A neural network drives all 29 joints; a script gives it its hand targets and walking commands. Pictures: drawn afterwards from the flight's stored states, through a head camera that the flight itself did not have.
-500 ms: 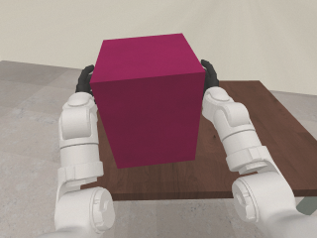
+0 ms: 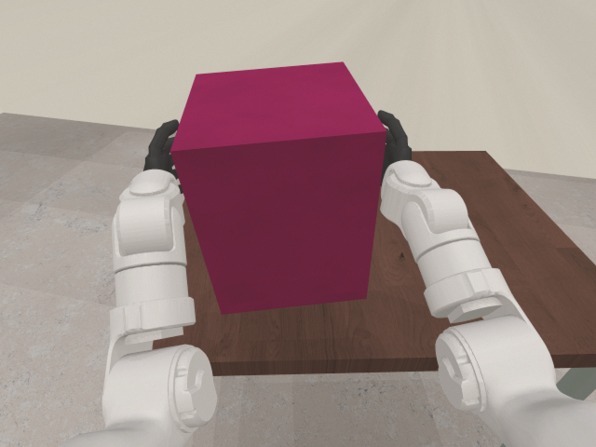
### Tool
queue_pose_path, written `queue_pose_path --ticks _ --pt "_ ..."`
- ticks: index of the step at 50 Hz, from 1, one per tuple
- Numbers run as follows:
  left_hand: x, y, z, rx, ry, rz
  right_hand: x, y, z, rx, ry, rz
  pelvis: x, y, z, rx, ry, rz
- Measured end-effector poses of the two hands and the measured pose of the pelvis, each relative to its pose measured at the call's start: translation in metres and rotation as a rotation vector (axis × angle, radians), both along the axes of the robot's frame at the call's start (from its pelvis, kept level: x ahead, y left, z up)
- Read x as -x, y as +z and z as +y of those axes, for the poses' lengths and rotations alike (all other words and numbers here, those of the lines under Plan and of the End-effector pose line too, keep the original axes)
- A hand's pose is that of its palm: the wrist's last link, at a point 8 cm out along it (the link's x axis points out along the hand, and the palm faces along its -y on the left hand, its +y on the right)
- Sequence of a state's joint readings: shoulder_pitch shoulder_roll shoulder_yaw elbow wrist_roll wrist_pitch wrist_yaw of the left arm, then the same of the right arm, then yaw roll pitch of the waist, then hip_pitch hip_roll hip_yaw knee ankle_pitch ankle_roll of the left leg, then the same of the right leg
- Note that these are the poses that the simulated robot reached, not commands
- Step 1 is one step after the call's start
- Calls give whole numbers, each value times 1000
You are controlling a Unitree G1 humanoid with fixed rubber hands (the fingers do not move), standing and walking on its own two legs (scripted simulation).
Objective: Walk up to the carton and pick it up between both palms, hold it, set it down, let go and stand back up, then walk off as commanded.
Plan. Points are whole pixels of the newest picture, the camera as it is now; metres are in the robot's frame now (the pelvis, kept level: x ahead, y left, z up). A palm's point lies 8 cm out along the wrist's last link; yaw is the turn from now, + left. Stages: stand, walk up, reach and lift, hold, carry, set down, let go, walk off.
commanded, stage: hold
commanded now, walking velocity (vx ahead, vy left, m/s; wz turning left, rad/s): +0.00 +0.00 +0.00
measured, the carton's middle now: (282, 188) +0.40 +0.00 +0.21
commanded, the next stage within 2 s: none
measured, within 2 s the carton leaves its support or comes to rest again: neither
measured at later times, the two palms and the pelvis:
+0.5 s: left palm (159, 181) +0.37 +0.15 +0.24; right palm (392, 170) +0.37 -0.14 +0.24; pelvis +0.00 +0.00 +0.00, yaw +0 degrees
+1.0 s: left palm (160, 178) +0.37 +0.15 +0.25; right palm (394, 168) +0.37 -0.14 +0.25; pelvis +0.00 +0.00 +0.00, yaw +0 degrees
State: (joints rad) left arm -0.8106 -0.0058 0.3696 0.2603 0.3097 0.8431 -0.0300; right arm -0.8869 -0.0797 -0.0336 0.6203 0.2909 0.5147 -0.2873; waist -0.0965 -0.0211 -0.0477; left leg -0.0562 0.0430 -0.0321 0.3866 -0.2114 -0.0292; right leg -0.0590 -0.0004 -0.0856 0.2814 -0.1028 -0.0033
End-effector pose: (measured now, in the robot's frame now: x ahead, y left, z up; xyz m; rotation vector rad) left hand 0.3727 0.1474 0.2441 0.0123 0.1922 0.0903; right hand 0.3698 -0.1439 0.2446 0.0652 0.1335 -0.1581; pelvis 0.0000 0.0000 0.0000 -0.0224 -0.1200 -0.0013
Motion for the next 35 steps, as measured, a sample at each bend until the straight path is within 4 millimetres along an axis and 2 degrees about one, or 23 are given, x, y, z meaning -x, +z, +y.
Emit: queue_pose_path --ticks 35 --pt "2 1 2 0 2 -2 2 -1 2 -9 -1 2 0 0 2 1 1 -3"
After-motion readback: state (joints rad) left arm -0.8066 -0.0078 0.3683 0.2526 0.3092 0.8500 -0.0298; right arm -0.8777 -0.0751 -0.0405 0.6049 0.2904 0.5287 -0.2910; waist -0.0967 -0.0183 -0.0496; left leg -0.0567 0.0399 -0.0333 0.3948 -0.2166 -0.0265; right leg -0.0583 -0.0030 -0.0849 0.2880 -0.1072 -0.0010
